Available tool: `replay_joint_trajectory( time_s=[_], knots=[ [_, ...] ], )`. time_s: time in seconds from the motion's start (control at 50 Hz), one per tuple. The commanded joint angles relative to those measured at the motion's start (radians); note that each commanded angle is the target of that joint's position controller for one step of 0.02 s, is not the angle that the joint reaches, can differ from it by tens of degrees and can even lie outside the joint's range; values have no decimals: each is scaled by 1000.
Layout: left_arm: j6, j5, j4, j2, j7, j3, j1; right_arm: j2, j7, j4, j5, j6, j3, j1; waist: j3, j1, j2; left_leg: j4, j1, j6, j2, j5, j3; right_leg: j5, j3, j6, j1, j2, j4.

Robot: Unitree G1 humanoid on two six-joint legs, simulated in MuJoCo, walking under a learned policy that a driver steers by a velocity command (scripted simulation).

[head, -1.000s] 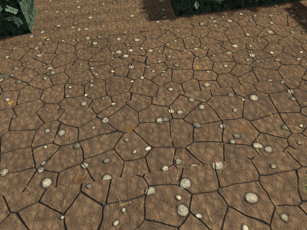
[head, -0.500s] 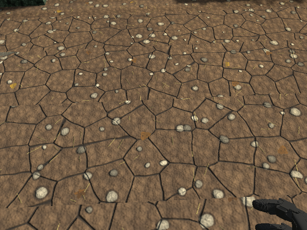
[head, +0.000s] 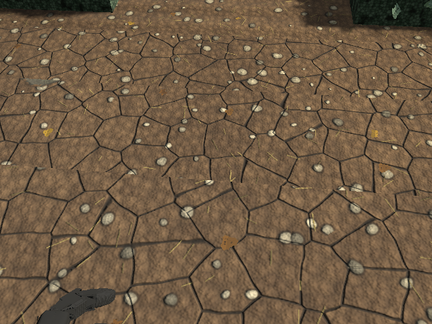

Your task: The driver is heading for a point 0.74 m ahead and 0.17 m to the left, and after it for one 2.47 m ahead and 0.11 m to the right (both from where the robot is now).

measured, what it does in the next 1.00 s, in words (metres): steps on the spot, turning left: left foot, then right foot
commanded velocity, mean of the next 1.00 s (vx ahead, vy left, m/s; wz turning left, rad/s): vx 0.05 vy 0.00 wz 0.47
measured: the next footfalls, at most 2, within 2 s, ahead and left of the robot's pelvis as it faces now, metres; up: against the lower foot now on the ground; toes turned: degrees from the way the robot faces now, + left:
left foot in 0.30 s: +0.08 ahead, +0.13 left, +0.00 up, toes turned +13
right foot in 0.82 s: +0.16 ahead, -0.08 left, +0.00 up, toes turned +30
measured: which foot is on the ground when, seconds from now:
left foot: up 0.00-0.28, down 0.30-0.82, up 0.84-1.00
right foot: down 0.00-0.30, up 0.32-0.80, down 0.82-1.00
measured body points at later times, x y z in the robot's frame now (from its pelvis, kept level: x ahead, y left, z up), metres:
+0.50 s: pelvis +0.04 +0.04 +0.02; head +0.07 +0.09 +0.46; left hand +0.13 +0.36 -0.09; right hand +0.24 -0.20 -0.06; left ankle +0.04 +0.13 -0.73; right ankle +0.09 -0.11 -0.63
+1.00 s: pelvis +0.06 +0.00 +0.02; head +0.09 +0.00 +0.46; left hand +0.08 +0.29 -0.08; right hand +0.32 -0.18 -0.09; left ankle -0.02 +0.12 -0.68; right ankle +0.12 -0.10 -0.73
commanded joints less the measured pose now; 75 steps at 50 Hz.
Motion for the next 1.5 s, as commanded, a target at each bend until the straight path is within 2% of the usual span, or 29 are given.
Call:
replay_joint_trajectory(
  time_s=[0.02,0.08,0.2,0.28,0.3,0.32,0.34,0.36,0.4,0.46,0.6,0.76,0.8,0.82,0.84,0.86,0.9,0.98,1.06,1.14,1.18,1.2,1.22,1.26,1.32,1.36,1.4,1.44,1.5],
  knots=[
    [26,11,-29,124,1,40,41,-93,-16,-79,2,47,-36,65,-83,14,-145,58,-162,-48,106,56,31,201,239,-199,210,-274,-231],
    [20,18,-18,143,5,53,-1,-59,-18,-105,-7,59,-33,51,-102,3,-164,-67,-71,-49,116,127,78,218,129,-218,157,-259,-269],
    [52,-13,18,205,14,77,4,-69,19,-183,-11,61,-26,-73,-137,42,-157,-347,28,-6,147,224,123,100,54,-226,221,-309,-270],
    [75,-41,41,210,13,84,8,-76,33,-183,-20,55,-41,-35,-138,10,-143,-612,182,61,91,341,191,-17,-13,-139,209,-283,-147],
    [79,-41,60,183,10,79,41,-106,28,-176,-30,54,-54,9,-127,-1,-85,-699,274,100,108,421,123,-100,-61,-71,126,-244,-38],
    [80,-12,44,118,4,60,48,-220,10,-196,-34,49,-81,27,-97,23,194,-816,379,200,341,692,-223,-341,-178,42,-94,-110,269],
    [72,-6,-16,137,13,62,-38,-283,15,-221,-62,31,-87,14,-90,-13,273,-873,322,382,474,739,-445,-552,-39,70,-257,12,491],
    [70,-15,-15,176,20,73,-62,-251,19,-233,-70,10,-77,-24,-93,-18,165,-891,301,382,445,669,-397,-515,45,64,-275,-3,602],
    [73,-11,18,187,34,85,-14,-186,8,-239,-37,-3,-57,-109,-91,32,78,-864,303,277,348,602,-271,-357,79,54,-266,-27,612],
    [74,-14,31,183,37,88,19,-136,-6,-247,-28,5,-33,-135,-127,54,97,-840,297,256,300,728,-216,-251,77,67,-200,-4,631],
    [60,-15,-2,141,15,66,-50,-178,-19,-239,-24,18,-48,-93,-135,19,103,-805,346,264,274,668,-288,-195,107,77,-158,28,351],
    [46,-27,6,137,-16,56,12,-147,5,-252,-24,28,-31,-155,-137,24,147,-748,248,245,247,672,-354,-249,75,45,76,25,111],
    [39,-15,20,119,-19,53,68,-115,6,-251,-7,26,-19,-184,-135,68,125,-726,195,187,200,568,-348,-43,60,15,225,13,-144],
    [37,2,15,152,-15,58,76,-88,5,-247,-18,19,-12,-149,-145,53,68,-677,145,132,159,438,-312,76,124,-14,310,-70,-173],
    [40,14,-4,230,-8,69,60,-57,5,-239,-40,12,-4,-67,-161,-14,-174,-517,52,69,34,147,-185,316,308,-103,378,-245,-173],
    [36,30,11,192,-12,53,58,-98,0,-252,-36,5,-15,-111,-115,1,-287,-467,-5,20,2,-16,-103,301,452,-248,281,-343,-232],
    [27,6,3,162,-11,48,23,-167,-9,-227,-29,10,-46,-153,-75,27,-183,-262,-36,-45,33,-10,-82,209,408,-261,277,-303,-234],
    [39,-18,28,139,-5,35,36,-50,-2,-178,-22,33,-16,-111,-82,21,-152,-309,-4,-80,85,100,-14,-33,268,-186,292,-187,-253],
    [71,-36,51,228,6,65,150,-63,16,-201,-5,1,-8,-208,-32,108,-218,-511,18,-37,70,68,105,-374,325,-209,316,-188,-314],
    [75,-62,63,227,12,64,158,-45,26,-137,-14,-42,-5,-114,-23,56,-175,-822,256,54,53,288,149,-403,301,-192,207,-168,-290],
    [55,-43,35,147,4,40,83,-79,26,-86,-15,-59,-16,60,-73,-27,-105,-824,532,116,168,252,13,-359,215,-115,-24,-107,-106],
    [33,-34,-9,78,0,22,39,-171,29,-57,-26,-65,-43,145,-82,-42,140,-891,585,199,315,17,-250,-336,9,-40,-195,33,159],
    [14,-44,-39,147,0,38,-21,-197,37,-65,-29,-77,-51,149,26,-74,182,-1007,526,297,460,-56,-475,-445,17,-29,-345,16,316],
    [-9,-61,-16,188,-12,57,26,-123,29,-79,-27,-100,-25,94,98,-33,130,-1025,528,289,420,-31,-407,-342,71,-43,-448,-51,450],
    [-30,-29,-19,165,-34,54,14,-112,19,-76,-20,-93,-14,69,74,-17,79,-1023,521,240,356,340,-231,-180,43,-28,-414,-75,375],
    [-32,-13,-15,102,-50,33,11,-117,14,-68,-22,-86,-16,50,31,-8,105,-995,397,221,280,589,-70,-30,-15,2,-221,-40,300],
    [-32,-17,7,107,-57,34,41,-118,17,-75,-30,-90,-15,52,-10,7,108,-978,245,221,242,628,18,81,-67,17,-22,3,319],
    [-32,-32,13,161,-65,57,38,-109,22,-69,-28,-105,-15,94,1,5,70,-896,318,226,283,590,-12,189,9,-6,-115,-34,350],
    [-39,-31,-36,147,-71,52,-65,-120,24,-62,-12,-108,-23,133,69,-19,78,-841,388,228,342,593,-70,116,9,-38,-212,-30,236]
  ],
)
